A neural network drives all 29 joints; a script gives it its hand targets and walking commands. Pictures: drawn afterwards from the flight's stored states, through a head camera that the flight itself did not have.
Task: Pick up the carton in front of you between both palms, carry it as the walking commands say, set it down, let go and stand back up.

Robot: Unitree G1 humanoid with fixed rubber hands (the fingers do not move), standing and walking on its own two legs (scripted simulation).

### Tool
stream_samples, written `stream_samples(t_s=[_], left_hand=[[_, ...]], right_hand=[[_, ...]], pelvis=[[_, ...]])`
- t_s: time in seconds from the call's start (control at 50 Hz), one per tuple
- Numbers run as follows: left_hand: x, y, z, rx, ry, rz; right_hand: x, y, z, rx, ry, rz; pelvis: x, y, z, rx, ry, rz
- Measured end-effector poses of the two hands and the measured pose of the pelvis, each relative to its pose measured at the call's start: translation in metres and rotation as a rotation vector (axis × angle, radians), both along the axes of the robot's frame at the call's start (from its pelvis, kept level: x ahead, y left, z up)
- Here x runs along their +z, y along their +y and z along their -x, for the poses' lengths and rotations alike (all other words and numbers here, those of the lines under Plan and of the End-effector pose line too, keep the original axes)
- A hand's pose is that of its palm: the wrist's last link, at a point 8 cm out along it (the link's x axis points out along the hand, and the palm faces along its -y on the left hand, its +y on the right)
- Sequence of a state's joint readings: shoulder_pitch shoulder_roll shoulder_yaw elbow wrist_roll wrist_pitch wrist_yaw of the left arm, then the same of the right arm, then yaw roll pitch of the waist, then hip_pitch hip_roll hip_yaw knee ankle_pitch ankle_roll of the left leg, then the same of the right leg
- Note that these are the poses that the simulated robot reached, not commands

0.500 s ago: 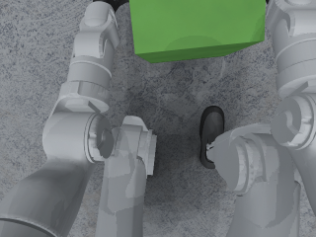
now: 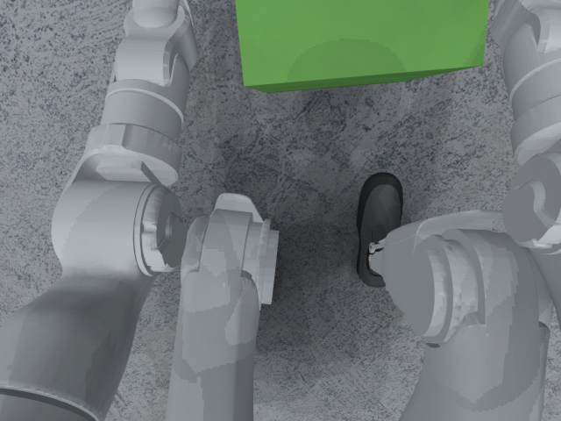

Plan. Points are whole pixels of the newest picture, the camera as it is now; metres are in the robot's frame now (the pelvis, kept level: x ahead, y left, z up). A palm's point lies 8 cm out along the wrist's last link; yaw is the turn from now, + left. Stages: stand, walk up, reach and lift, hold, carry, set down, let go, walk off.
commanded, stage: set down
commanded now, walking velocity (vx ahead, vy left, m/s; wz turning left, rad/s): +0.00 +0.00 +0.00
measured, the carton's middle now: out of the picture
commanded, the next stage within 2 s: let go in 1.22 s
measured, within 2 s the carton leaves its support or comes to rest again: neither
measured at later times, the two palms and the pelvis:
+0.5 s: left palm out of the picture +0.56 +0.15 -0.06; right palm out of the picture +0.54 -0.23 -0.07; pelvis +0.01 +0.00 +0.06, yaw +0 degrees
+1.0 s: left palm out of the picture +0.56 +0.16 +0.09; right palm out of the picture +0.54 -0.24 +0.08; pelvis +0.03 -0.01 +0.18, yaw -1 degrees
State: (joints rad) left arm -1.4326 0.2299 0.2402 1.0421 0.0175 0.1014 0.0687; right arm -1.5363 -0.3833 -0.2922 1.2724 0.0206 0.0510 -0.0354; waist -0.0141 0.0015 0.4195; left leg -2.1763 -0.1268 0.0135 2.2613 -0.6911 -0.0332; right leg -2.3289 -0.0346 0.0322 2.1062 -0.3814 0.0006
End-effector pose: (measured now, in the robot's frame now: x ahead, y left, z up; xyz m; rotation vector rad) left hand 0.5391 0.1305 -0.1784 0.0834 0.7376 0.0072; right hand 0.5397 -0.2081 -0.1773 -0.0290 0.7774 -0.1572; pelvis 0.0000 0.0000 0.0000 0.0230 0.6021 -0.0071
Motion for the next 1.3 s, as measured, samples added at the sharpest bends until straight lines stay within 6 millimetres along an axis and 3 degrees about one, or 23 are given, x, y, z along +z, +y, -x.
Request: stream_samples(t_s=[0.12, 0.26, 0.36, 0.56, 0.8, 1.14, 1.3], left_hand=[[-0.006, 0.026, -0.002, 0.044, 0.006, -0.035], [0.017, 0.024, -0.017, 0.05, -0.062, -0.015], [0.056, 0.018, -0.02, 0.058, -0.112, -0.008], [0.137, 0.019, -0.019, 0.087, -0.097, -0.018], [0.197, 0.023, -0.02, 0.089, -0.119, -0.026], [0.309, 0.03, -0.019, 0.072, -0.126, -0.01], [0.349, 0.032, -0.014, 0.053, -0.112, -0.022]], right_hand=[[-0.009, -0.028, 0.008, -0.064, 0.0, 0.037], [0.01, -0.024, -0.005, -0.056, -0.083, 0.015], [0.047, -0.017, -0.008, -0.037, -0.139, 0.015], [0.128, -0.023, -0.003, -0.039, -0.126, 0.022], [0.187, -0.028, -0.005, -0.018, -0.145, 0.029], [0.297, -0.033, -0.003, -0.004, -0.145, 0.026], [0.336, -0.035, 0.002, 0.007, -0.131, 0.041]], pelvis=[[0.001, 0.0, -0.004, 0.003, 0.01, 0.004], [0.002, 0.0, -0.007, 0.005, 0.028, 0.007], [0.016, 0.001, -0.007, 0.001, 0.037, 0.007], [0.071, 0.0, -0.013, -0.009, 0.135, -0.01], [0.125, -0.005, -0.023, -0.028, 0.202, -0.022], [0.22, -0.012, -0.042, -0.041, 0.215, -0.025], [0.261, -0.014, -0.05, -0.044, 0.197, -0.024]])
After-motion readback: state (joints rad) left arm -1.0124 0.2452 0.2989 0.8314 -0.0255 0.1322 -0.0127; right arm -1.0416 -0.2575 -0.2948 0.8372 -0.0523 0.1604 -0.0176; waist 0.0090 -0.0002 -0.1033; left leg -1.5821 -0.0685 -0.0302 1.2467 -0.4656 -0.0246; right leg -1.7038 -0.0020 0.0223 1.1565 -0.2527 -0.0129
